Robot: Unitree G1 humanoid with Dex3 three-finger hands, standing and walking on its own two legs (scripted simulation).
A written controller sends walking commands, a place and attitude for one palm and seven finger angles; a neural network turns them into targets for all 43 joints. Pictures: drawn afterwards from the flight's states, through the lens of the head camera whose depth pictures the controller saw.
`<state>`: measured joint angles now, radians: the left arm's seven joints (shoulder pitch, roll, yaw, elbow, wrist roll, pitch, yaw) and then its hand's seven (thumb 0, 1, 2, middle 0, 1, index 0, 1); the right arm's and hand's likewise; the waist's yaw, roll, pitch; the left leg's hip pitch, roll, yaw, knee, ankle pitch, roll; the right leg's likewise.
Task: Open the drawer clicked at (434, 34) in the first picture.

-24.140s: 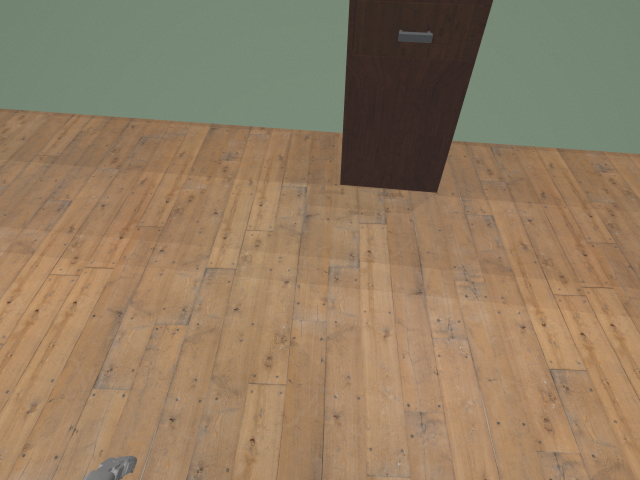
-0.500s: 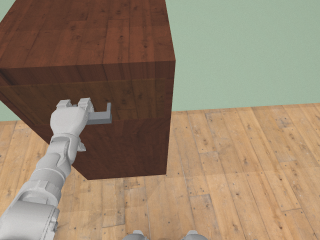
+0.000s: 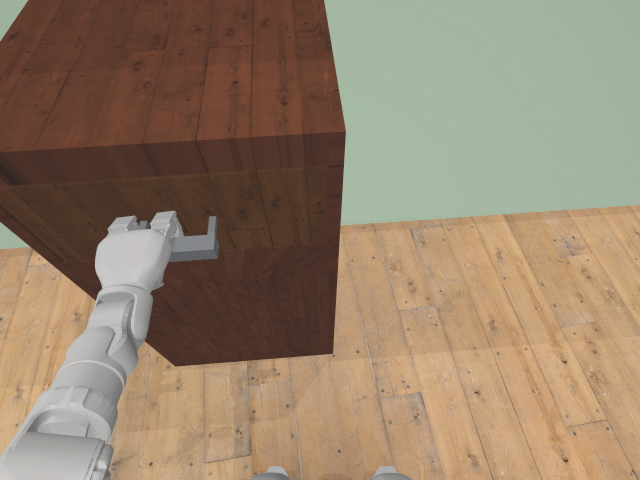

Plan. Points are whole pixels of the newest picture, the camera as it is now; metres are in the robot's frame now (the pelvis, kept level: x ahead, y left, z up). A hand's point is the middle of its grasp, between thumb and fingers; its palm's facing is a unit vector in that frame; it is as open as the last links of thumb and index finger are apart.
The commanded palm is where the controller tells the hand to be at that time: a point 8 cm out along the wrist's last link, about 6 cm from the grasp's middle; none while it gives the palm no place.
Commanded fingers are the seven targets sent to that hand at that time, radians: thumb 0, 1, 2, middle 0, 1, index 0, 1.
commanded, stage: pull the drawer open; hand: left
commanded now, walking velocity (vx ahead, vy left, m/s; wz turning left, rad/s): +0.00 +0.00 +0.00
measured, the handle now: (176, 236) +0.43 +0.22 +0.00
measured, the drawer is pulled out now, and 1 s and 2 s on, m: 0.00 0.10 0.23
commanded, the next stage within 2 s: none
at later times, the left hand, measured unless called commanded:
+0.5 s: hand (148, 303) +0.34 +0.25 -0.02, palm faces -0.03 -0.08 -1.00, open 5.6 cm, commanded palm +0.31 +0.24 +0.04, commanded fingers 0.00 0.90 0.90 -0.40 -1.35 -0.40 -1.35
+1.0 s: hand (141, 349) +0.28 +0.24 -0.02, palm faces -0.04 -0.08 -1.00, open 5.6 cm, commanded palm +0.25 +0.23 +0.04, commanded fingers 0.00 0.90 0.90 -0.40 -1.35 -0.40 -1.35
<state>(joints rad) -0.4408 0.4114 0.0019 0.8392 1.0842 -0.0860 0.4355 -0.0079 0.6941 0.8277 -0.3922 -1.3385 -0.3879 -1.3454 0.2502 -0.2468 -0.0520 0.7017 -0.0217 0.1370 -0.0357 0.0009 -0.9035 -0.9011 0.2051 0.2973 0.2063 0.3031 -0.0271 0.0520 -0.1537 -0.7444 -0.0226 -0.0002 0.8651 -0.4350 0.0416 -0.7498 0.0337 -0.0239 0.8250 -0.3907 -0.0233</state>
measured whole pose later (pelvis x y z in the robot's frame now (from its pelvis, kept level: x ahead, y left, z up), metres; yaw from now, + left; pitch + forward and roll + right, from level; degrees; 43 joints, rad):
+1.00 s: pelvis +0.01 +0.00 +0.01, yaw +0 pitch +13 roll -1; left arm 0.08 0.32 -0.06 0.32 1.07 0.06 0.43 0.00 0.72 0.78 -0.37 -1.35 -0.40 -1.35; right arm 0.15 -0.23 -0.03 0.61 -0.03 0.11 -0.02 0.00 -0.90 -0.90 0.20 0.30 0.21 0.30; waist 0.02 0.05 -0.14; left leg -0.60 -0.02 0.01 0.82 -0.45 0.04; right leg -0.61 0.03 -0.01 0.79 -0.41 -0.02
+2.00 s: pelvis -0.01 -0.01 -0.01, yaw +0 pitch +11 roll +0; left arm 0.56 0.33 -0.05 -0.06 1.06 0.00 0.49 0.01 0.72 0.77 -0.38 -1.35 -0.42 -1.35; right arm 0.11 -0.23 -0.01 0.54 -0.06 0.10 0.03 0.01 -0.90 -0.90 0.20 0.30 0.21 0.30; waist 0.07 0.04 -0.13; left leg -0.65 -0.02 0.01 0.95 -0.49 0.02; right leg -0.68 0.03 -0.02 0.95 -0.47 -0.04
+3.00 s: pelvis -0.03 -0.03 -0.02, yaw +1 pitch +11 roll +0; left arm 0.59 0.38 0.01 -0.03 1.02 -0.10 0.52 0.00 -0.22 0.41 -0.34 -1.23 -0.45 -1.25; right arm 0.13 -0.23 -0.01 0.56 -0.05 0.08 -0.03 0.01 -0.90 -0.90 0.21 0.30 0.21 0.30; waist 0.07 0.06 -0.13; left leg -0.72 -0.02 -0.03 0.99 -0.47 0.00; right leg -0.74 0.04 -0.05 0.99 -0.45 -0.07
